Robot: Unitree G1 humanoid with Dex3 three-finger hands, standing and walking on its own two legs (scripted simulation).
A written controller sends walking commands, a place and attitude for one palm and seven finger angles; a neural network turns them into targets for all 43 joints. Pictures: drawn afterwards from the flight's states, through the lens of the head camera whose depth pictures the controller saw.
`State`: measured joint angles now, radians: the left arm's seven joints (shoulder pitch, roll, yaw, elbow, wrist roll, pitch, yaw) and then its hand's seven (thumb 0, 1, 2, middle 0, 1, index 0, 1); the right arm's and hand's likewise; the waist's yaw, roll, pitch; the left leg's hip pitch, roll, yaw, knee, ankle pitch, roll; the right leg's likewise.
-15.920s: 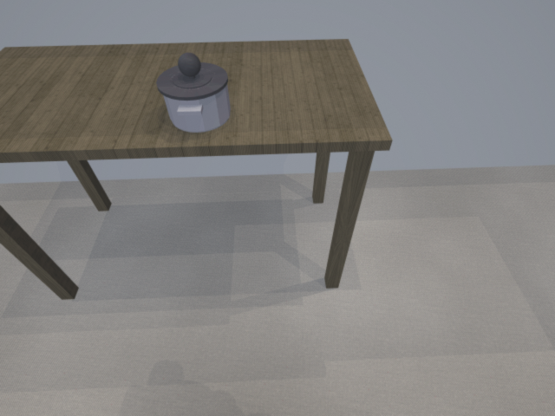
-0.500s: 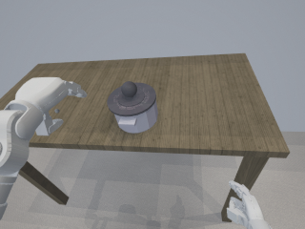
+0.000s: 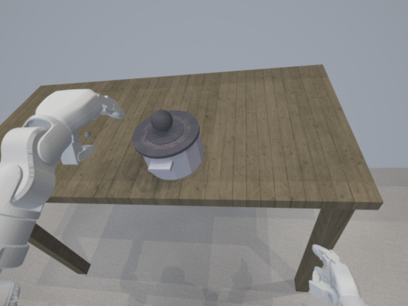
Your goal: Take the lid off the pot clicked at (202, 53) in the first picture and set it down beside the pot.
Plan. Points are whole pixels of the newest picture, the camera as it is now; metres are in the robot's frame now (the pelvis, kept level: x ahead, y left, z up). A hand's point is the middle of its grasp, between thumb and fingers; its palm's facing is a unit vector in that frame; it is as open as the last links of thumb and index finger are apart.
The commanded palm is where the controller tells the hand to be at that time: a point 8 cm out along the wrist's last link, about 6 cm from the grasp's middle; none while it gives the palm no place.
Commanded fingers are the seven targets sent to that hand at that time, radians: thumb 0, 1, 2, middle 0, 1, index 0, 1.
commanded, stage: move the open hand above the knob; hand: left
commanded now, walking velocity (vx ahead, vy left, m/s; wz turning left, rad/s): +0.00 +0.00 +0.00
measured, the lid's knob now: (161, 120) +0.48 +0.14 +0.13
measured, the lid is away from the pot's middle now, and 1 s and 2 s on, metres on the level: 0.00 0.00 0.00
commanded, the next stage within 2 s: lower the open fingers around the knob in 2.00 s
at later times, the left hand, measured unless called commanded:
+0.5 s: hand (118, 113) +0.40 +0.18 +0.22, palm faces -0.08 +0.00 -1.00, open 10.1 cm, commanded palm +0.37 +0.18 +0.28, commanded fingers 0.00 -0.37 1.60 -0.85 -0.08 -0.85 -0.08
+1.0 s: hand (142, 98) +0.44 +0.14 +0.22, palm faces -0.06 -0.03 -1.00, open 10.1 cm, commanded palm +0.41 +0.15 +0.28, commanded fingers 0.00 -0.37 1.60 -0.85 -0.08 -0.85 -0.08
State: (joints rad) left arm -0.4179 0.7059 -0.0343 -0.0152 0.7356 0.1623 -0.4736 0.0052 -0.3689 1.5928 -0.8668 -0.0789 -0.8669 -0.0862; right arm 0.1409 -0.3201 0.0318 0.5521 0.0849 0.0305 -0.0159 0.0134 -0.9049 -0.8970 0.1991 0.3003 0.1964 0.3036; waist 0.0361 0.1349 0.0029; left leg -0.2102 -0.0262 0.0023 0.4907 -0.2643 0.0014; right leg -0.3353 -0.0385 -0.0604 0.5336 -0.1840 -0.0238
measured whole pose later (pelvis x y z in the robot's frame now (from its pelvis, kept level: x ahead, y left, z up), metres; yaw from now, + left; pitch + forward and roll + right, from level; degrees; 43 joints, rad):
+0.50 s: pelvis +0.01 +0.01 +0.00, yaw +0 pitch +0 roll +2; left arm -0.64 0.59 -0.20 0.10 0.79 0.25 -0.45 0.00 -0.37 1.59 -0.87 -0.08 -0.87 -0.09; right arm 0.12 -0.28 0.05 0.56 0.09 0.07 0.01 0.01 -0.90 -0.90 0.20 0.30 0.20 0.30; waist 0.02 0.12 -0.01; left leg -0.20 -0.04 0.01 0.46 -0.27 0.02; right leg -0.33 -0.05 -0.05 0.52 -0.19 -0.01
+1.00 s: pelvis +0.03 +0.02 +0.00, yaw +0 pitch +2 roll +1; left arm -0.76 0.50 -0.30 0.16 0.82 0.32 -0.42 0.00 -0.37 1.59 -0.87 -0.08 -0.87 -0.09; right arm 0.12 -0.28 0.04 0.58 0.09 0.11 0.03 0.01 -0.91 -0.90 0.20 0.30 0.20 0.30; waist 0.01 0.11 -0.02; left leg -0.19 -0.05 0.02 0.45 -0.28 0.03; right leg -0.32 -0.06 -0.04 0.51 -0.21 0.00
